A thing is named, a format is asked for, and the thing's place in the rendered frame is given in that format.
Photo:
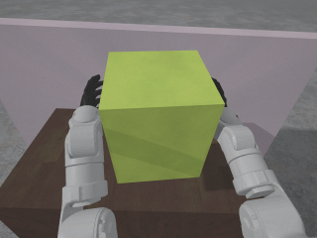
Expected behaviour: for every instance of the carton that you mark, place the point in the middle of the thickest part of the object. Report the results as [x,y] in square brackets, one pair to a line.
[159,111]

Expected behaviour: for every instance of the left robot upper arm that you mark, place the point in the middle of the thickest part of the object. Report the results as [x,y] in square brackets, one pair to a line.
[97,222]

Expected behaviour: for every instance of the right robot forearm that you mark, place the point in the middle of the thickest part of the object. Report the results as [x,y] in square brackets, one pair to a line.
[252,177]

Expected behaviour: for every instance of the right robot hand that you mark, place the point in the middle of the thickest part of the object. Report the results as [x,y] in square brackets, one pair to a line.
[221,91]

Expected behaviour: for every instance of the left robot hand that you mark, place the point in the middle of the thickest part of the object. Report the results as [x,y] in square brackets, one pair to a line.
[90,93]

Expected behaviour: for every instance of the pedestal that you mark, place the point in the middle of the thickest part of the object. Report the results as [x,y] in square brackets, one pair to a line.
[203,207]

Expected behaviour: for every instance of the left robot forearm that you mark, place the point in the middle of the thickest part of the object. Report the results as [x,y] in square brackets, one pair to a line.
[85,182]

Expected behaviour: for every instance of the right robot upper arm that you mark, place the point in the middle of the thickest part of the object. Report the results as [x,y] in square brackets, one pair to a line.
[270,217]

